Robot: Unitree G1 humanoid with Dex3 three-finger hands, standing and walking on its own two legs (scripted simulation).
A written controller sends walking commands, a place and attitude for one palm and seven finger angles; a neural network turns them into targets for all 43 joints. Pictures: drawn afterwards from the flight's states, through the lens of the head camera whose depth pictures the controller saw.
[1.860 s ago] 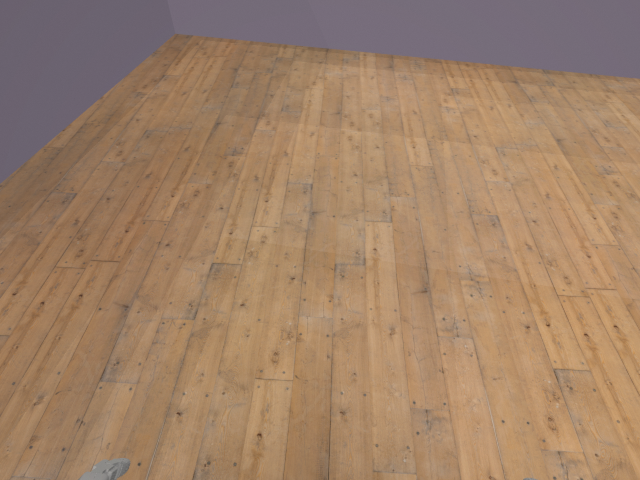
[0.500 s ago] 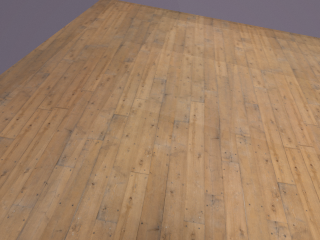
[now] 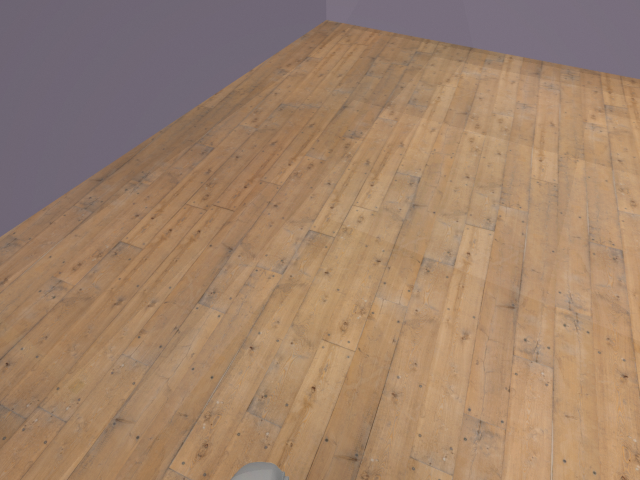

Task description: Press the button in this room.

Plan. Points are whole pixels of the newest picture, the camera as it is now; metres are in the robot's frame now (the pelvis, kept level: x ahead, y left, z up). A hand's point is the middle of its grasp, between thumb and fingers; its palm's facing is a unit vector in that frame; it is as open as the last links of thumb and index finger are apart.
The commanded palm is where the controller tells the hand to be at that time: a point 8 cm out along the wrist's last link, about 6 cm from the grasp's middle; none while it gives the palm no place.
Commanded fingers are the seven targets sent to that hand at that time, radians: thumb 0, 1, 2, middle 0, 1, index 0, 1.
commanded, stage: turn or walk to find it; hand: left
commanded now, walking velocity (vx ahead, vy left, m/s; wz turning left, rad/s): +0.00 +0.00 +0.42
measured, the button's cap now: out of the picture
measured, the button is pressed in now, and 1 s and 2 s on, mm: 0 0 0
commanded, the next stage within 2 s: none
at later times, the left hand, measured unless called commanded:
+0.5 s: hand out of the picture +0.00 +0.27 -0.16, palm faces +0.23 -0.94 -0.25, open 7.4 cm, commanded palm none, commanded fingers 0.00 0.90 0.90 -0.20 -0.30 -0.20 -0.30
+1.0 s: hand out of the picture -0.09 +0.19 -0.16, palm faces +0.44 -0.87 -0.22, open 7.3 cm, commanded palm none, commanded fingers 0.00 0.90 0.90 -0.20 -0.30 -0.20 -0.30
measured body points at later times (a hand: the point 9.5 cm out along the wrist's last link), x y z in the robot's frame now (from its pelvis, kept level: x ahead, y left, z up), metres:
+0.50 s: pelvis -0.03 +0.05 +0.00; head -0.01 +0.06 +0.45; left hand -0.01 +0.32 -0.14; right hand +0.09 -0.18 -0.14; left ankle -0.03 +0.14 -0.74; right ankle -0.01 -0.10 -0.68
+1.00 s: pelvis -0.06 +0.00 +0.00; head -0.04 +0.01 +0.45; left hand -0.11 +0.24 -0.15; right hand +0.07 -0.23 -0.15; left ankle -0.14 +0.12 -0.68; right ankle -0.01 -0.09 -0.74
